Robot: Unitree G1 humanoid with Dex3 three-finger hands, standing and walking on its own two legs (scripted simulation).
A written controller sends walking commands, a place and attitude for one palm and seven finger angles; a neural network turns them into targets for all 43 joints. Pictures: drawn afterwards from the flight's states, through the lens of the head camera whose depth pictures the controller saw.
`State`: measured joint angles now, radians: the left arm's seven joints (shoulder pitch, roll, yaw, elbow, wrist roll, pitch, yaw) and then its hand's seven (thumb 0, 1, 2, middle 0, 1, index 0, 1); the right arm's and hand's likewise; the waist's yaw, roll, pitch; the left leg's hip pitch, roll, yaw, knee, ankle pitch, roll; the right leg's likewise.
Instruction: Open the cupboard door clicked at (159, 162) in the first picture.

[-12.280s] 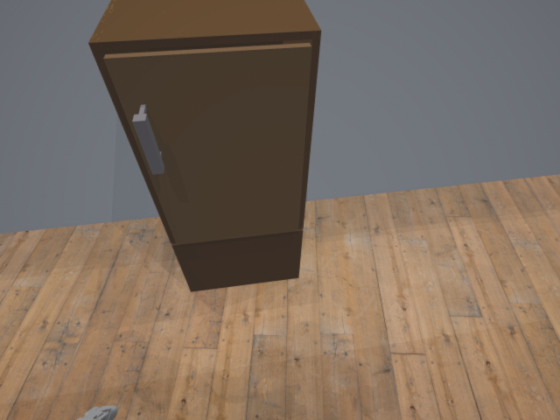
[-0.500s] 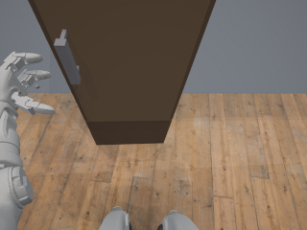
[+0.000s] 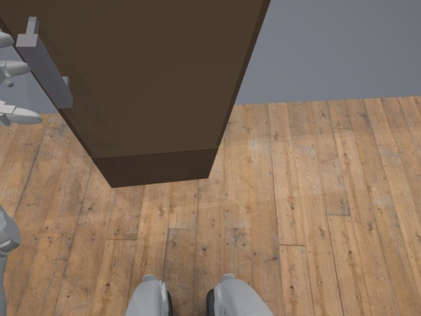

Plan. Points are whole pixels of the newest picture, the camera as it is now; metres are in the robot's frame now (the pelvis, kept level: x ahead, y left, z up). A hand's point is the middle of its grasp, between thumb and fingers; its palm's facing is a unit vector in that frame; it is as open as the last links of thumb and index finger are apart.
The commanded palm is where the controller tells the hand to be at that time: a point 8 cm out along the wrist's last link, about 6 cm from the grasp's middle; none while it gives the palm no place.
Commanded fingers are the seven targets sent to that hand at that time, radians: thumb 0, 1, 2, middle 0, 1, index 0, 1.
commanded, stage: move the hooked fingers beside the handle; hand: left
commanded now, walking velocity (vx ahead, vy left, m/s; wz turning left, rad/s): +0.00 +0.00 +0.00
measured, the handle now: (50, 66) +0.54 +0.24 +0.08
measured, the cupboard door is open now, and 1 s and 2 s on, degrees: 0 0 0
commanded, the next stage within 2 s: slide the fingers in behind the handle in 0.68 s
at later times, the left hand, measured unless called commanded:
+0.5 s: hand (2, 99) +0.48 +0.30 +0.07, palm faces +0.07 -1.00 +0.01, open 14.0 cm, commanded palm +0.46 +0.34 +0.08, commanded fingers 0.00 -0.50 0.30 -0.30 -1.20 -0.30 -1.20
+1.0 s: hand (15, 98) +0.47 +0.28 +0.08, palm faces +0.04 -1.00 +0.00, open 14.0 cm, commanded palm +0.46 +0.32 +0.08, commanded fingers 0.00 -0.50 0.30 -0.30 -1.20 -0.30 -1.20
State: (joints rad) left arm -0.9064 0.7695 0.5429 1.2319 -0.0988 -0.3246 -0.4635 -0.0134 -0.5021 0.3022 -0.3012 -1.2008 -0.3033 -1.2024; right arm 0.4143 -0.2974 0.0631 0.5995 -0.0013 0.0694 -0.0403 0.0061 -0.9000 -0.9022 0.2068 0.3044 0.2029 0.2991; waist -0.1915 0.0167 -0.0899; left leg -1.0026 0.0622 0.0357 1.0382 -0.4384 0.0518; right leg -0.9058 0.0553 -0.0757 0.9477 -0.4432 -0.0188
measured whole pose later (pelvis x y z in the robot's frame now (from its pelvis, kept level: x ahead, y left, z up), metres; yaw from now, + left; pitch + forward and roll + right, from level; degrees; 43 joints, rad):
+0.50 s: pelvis +0.00 +0.01 +0.00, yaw +1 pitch +22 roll -5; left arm -0.85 0.70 0.51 1.19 -0.13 -0.35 -0.47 -0.01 -0.50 0.30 -0.30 -1.20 -0.30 -1.20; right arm 0.35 -0.29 0.06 0.59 0.00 0.08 -0.04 0.00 -0.90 -0.90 0.21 0.30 0.20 0.30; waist -0.16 0.01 -0.09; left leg -0.98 0.05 0.02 1.04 -0.45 0.06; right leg -0.86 0.05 -0.09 0.94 -0.45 -0.01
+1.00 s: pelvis -0.01 +0.00 +0.00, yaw +1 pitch +21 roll -5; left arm -0.85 0.66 0.47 1.19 -0.14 -0.37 -0.44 -0.01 -0.50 0.30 -0.30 -1.20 -0.30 -1.20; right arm 0.40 -0.29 0.06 0.62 0.00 0.09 -0.03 0.01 -0.90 -0.90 0.21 0.30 0.20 0.30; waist -0.16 0.02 -0.10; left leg -0.97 0.05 0.02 1.04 -0.43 0.06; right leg -0.87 0.05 -0.09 0.95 -0.44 -0.02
